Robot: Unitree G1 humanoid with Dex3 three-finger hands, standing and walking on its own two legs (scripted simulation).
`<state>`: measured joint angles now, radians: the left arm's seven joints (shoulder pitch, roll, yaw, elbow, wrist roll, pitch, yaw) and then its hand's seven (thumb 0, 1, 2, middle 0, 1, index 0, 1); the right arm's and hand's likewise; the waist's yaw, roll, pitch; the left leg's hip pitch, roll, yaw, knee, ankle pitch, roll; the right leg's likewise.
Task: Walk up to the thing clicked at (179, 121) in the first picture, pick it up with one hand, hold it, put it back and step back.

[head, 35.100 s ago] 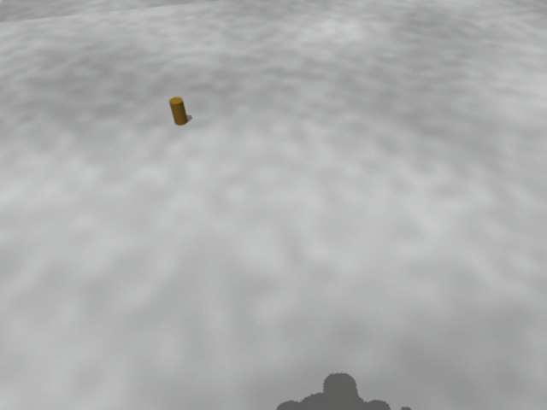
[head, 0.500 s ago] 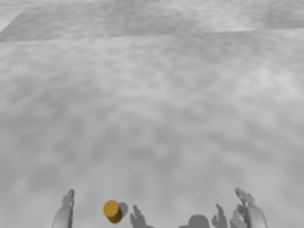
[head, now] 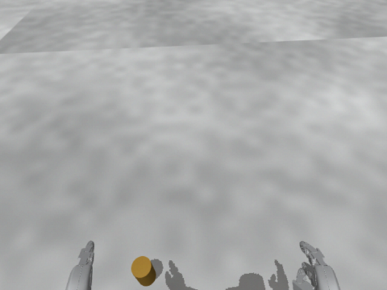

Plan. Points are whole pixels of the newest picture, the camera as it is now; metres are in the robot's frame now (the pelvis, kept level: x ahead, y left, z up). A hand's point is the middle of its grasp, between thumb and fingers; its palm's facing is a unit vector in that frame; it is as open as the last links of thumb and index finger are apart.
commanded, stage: home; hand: left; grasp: from the side
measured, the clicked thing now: (144, 271) +0.34 +0.23 -0.65
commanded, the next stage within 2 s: stand in 0.22 s
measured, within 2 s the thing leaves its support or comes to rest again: neither
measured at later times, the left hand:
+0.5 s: hand (110, 289) +0.17 +0.18 -0.05, palm faces +0.11 -0.95 -0.28, open 16.3 cm
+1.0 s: hand out of the picture +0.06 +0.26 -0.11, palm faces -0.02 -0.94 -0.35, open 7.6 cm
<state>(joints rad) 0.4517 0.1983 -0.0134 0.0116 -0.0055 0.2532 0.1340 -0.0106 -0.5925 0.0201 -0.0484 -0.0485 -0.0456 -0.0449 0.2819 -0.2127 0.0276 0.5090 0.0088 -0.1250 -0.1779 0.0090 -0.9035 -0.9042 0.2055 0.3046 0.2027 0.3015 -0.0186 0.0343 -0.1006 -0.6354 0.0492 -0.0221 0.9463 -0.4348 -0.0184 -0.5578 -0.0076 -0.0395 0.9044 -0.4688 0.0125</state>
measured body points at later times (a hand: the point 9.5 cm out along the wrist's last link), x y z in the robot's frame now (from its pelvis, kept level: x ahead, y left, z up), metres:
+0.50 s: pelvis +0.00 +0.00 +0.00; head +0.02 +0.00 +0.45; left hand +0.16 +0.23 -0.03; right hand +0.16 -0.24 -0.07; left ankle +0.03 +0.13 -0.69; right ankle -0.01 -0.13 -0.69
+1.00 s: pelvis -0.01 +0.01 +0.04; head +0.00 +0.02 +0.49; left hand +0.06 +0.31 -0.09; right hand +0.06 -0.28 -0.09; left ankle +0.03 +0.13 -0.69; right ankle -0.01 -0.13 -0.69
